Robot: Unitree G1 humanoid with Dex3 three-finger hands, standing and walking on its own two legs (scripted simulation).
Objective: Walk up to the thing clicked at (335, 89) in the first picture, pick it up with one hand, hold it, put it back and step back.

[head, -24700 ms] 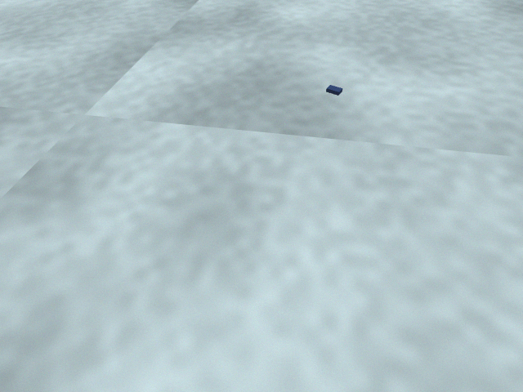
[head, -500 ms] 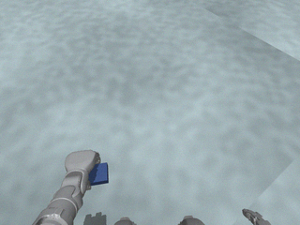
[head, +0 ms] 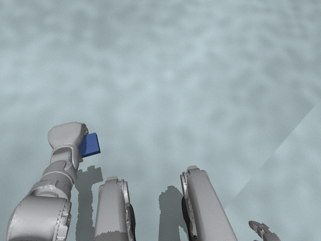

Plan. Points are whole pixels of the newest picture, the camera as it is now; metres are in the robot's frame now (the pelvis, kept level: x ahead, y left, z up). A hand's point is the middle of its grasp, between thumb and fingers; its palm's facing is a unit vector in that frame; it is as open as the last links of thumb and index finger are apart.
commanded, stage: crouch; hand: left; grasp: from above
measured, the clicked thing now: (81, 147) +0.40 +0.22 -0.20
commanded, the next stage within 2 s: lower in 0.94 s
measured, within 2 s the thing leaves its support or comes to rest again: neither
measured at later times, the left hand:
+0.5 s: hand (85, 148) +0.42 +0.24 -0.29, palm faces -0.46 -0.06 -0.89, open 8.9 cm
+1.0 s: hand (91, 150) +0.43 +0.23 -0.35, palm faces -0.44 -0.06 -0.90, open 8.8 cm
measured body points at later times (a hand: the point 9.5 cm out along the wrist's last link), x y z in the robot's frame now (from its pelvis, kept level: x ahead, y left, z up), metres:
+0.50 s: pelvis -0.01 -0.01 -0.12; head +0.22 +0.02 +0.27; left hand +0.44 +0.24 -0.24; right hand +0.06 -0.29 -0.24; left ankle +0.08 +0.13 -0.49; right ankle +0.07 -0.15 -0.49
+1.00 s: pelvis -0.02 -0.01 -0.18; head +0.21 +0.03 +0.21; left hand +0.45 +0.23 -0.30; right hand +0.02 -0.28 -0.30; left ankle +0.08 +0.13 -0.49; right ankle +0.07 -0.15 -0.49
